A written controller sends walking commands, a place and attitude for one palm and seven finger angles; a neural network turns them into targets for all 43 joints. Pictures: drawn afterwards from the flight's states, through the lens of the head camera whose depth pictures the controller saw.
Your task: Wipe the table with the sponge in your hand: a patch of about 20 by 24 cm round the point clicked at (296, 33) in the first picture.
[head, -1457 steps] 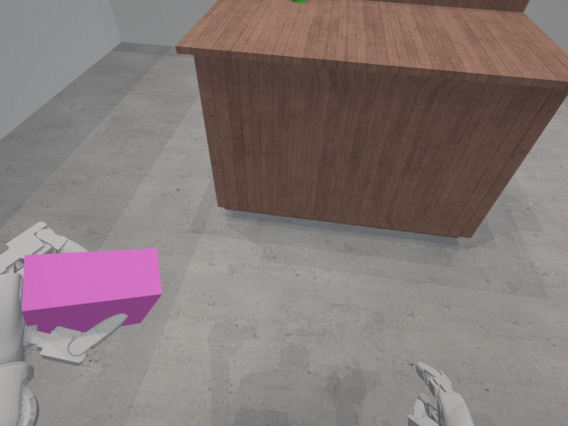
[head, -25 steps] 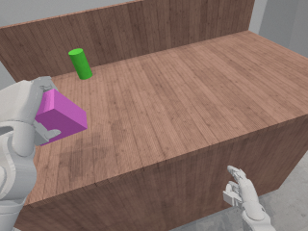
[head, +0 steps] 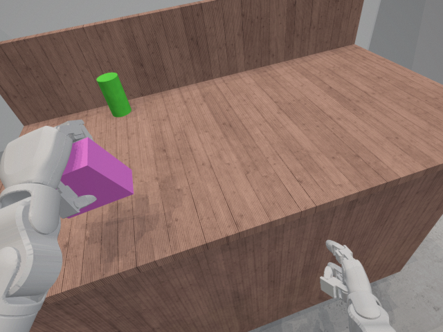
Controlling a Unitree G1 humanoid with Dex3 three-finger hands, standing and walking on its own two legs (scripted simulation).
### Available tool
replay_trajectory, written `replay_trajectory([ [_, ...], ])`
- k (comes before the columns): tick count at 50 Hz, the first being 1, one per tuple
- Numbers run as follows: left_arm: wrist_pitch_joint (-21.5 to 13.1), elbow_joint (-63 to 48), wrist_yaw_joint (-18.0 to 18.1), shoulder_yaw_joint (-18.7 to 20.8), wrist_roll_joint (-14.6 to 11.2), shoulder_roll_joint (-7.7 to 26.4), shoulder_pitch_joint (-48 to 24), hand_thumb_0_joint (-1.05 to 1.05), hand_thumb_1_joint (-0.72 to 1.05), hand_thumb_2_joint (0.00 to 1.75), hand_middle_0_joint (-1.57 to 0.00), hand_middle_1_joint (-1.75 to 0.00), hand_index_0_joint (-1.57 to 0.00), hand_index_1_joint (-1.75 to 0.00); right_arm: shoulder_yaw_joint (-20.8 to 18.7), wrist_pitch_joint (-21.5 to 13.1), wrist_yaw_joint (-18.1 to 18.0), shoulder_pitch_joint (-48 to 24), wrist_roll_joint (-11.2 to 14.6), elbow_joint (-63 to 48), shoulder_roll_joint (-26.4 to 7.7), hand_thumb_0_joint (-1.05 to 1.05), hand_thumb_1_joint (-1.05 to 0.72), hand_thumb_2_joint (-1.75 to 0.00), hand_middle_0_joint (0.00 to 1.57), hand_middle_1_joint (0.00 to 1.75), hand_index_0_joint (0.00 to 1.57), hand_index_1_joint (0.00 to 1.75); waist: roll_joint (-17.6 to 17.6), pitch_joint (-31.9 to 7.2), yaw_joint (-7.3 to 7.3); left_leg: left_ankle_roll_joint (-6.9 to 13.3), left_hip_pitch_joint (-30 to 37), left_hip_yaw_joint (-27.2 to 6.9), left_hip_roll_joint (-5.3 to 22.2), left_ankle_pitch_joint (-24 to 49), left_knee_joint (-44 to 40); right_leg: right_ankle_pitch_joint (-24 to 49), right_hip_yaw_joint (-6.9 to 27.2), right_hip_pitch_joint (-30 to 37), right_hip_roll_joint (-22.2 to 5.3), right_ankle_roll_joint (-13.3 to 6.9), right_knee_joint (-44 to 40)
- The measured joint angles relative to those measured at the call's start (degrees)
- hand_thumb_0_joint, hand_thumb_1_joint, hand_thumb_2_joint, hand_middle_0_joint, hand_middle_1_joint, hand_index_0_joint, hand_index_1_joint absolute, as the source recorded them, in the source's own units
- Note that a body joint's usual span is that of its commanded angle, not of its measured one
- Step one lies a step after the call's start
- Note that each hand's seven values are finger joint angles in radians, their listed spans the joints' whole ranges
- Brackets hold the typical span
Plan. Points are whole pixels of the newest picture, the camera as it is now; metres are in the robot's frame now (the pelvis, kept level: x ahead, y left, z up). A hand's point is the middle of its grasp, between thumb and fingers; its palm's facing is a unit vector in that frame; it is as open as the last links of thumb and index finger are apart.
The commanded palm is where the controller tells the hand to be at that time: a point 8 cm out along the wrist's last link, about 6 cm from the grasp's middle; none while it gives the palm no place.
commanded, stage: move the sponge above the wiping area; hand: left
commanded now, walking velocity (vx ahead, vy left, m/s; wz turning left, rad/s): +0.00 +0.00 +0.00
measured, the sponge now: (85, 186) +0.26 +0.27 +0.18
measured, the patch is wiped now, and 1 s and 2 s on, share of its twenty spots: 0.00 0.00 0.00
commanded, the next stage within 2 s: none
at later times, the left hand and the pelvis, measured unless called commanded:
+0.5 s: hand (80, 176) +0.27 +0.28 +0.19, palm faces +0.19 -0.09 -0.98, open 9.3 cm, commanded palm +0.22 +0.28 +0.27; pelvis +0.00 -0.01 +0.00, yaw +0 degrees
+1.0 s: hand (86, 177) +0.28 +0.29 +0.18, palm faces +0.15 -0.08 -0.98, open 9.3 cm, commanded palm +0.23 +0.29 +0.25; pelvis +0.01 +0.00 +0.00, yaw +1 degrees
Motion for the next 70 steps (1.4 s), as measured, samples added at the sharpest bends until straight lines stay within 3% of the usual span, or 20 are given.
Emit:
replay_trajectory([
  [8, -0.63, 3.31, 0.29, -2.25, 1.03, -0.29, -1.26, -0.01, -0.44, 1.05, -0.80, -1.39, -0.81, -1.38, 0.27, -0.14, -0.31, -0.11, -0.28, 0.46, 0.20, 0.01, -0.91, -0.90, 0.20, 0.30, 0.20, 0.30, -0.21, 0.12, 0.09, -0.26, 0.09, -0.36, 0.13, 0.19, -0.11, 0.04, -0.35, 0.17, 0.10, -0.27, -0.07],
  [23, -1.51, 11.42, -1.87, -2.55, 3.42, 0.27, -4.62, -0.01, -0.44, 1.05, -0.80, -1.39, -0.81, -1.38, 0.23, -1.43, -0.44, -0.12, -0.48, 1.27, -0.25, 0.01, -0.91, -0.90, 0.20, 0.30, 0.20, 0.30, -0.06, 0.21, -0.59, -0.59, -1.04, -0.75, 0.46, -0.18, 0.61, -0.26, -0.72, -0.72, 0.39, -0.61, 0.29],
  [34, -2.65, 11.68, -2.20, -2.12, 4.10, 0.46, -3.42, -0.01, -0.44, 1.05, -0.80, -1.39, -0.81, -1.38, -0.30, -1.61, -0.09, 0.25, -0.51, 1.76, -0.52, 0.01, -0.91, -0.90, 0.20, 0.30, 0.20, 0.30, -0.15, 0.32, -0.39, -0.41, -0.88, -0.72, 0.32, -0.59, 0.63, -0.77, -0.61, -0.67, 0.28, -0.44, 0.54],
  [52, -3.11, 14.52, -1.70, -4.74, 5.95, -1.44, -5.65, 0.00, -0.44, 1.05, -0.80, -1.39, -0.81, -1.38, 0.24, -1.73, 0.25, 0.19, -0.78, 2.05, 0.55, 0.01, -0.91, -0.89, 0.20, 0.30, 0.20, 0.30, -0.42, 0.13, -0.38, 0.15, -0.54, -0.85, -0.18, -0.36, -0.59, -0.65, -0.58, -0.29, -0.16, 0.12, -0.55],
  [70, -2.32, 8.78, -1.12, -6.21, 5.91, -2.87, -3.09, -0.01, -0.44, 1.06, -0.80, -1.39, -0.81, -1.38, -0.24, -0.85, 0.85, 0.74, -0.71, 1.93, 0.27, 0.01, -0.91, -0.90, 0.20, 0.30, 0.20, 0.30, -0.24, 0.06, 0.27, 0.59, 0.54, -0.76, -0.41, -0.58, -1.60, -0.96, -0.35, 0.64, -0.31, 0.51, -1.30],
])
